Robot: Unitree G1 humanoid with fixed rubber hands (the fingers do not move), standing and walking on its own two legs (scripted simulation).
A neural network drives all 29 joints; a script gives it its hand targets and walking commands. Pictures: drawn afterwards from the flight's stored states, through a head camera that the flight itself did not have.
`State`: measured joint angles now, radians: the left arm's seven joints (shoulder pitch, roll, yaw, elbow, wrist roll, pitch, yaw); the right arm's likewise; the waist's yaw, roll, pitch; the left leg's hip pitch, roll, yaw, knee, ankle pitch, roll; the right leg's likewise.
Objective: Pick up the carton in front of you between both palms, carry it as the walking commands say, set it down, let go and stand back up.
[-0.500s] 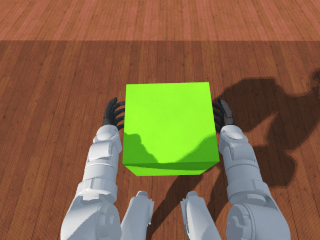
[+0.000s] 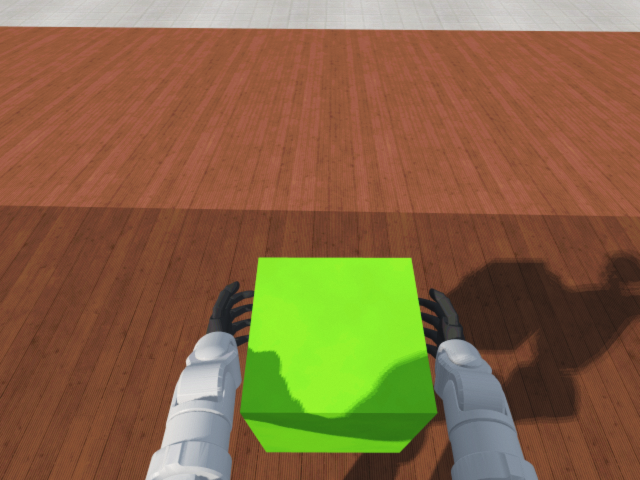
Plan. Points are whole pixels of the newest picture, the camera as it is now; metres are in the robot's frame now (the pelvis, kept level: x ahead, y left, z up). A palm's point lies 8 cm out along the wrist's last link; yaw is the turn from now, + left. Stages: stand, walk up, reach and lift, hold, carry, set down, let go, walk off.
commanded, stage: reach and lift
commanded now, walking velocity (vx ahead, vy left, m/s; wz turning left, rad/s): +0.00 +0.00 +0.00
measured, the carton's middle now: (333, 361) +0.31 +0.00 -0.08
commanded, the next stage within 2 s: hold in 1.16 s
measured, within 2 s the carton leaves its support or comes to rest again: neither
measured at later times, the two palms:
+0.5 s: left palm (209, 331) +0.29 +0.15 +0.05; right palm (463, 341) +0.28 -0.15 +0.05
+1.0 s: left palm (209, 321) +0.30 +0.15 +0.06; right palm (465, 329) +0.29 -0.15 +0.06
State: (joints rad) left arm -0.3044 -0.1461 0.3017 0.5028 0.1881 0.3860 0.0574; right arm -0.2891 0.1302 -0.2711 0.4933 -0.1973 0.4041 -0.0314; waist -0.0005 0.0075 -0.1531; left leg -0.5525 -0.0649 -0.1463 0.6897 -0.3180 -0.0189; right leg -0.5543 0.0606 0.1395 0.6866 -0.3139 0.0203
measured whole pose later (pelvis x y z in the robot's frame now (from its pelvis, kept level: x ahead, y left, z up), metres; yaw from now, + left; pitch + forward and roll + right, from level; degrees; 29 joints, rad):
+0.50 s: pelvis -0.01 +0.00 +0.02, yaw +0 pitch -4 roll +0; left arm -0.34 -0.16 0.32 0.41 0.30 0.60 0.00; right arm -0.32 0.16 -0.29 0.39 -0.29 0.62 0.01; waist 0.00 0.00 0.00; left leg -0.19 -0.05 -0.15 0.48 -0.23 -0.02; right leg -0.19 0.04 0.14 0.47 -0.22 0.02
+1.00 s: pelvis +0.01 +0.00 +0.03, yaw +0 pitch -4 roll +0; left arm -0.27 -0.15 0.25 0.31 0.28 0.66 0.00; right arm -0.25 0.15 -0.22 0.29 -0.27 0.68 0.01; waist 0.00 0.00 -0.01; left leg -0.10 -0.04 -0.15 0.38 -0.21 -0.01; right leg -0.10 0.04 0.13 0.38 -0.20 0.01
